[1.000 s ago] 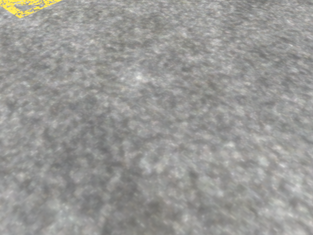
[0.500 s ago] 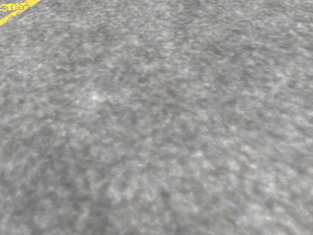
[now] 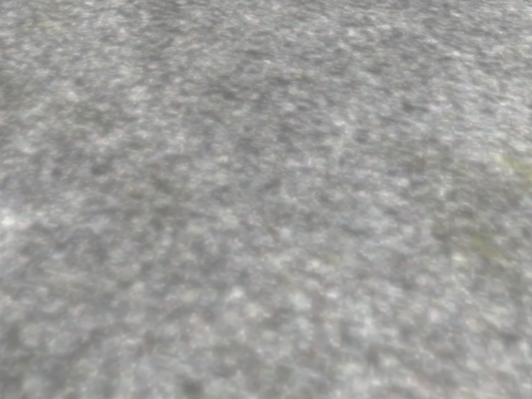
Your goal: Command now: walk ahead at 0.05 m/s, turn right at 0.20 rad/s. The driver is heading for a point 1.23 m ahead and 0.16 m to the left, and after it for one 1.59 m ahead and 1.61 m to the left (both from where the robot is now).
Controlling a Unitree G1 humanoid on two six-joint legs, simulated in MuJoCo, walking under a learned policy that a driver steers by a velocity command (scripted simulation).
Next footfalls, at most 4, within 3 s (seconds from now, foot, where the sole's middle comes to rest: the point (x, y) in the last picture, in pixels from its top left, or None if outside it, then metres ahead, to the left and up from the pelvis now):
0.14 right None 0.06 -0.10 -0.77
1.22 right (284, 390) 0.49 -0.04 -0.77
1.78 left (220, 278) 0.80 0.12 -0.77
2.32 right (280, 195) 1.11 -0.05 -0.77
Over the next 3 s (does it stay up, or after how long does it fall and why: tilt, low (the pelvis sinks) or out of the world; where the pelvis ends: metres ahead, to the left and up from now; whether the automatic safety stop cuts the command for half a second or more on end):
stays up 1.29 0.10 -0.01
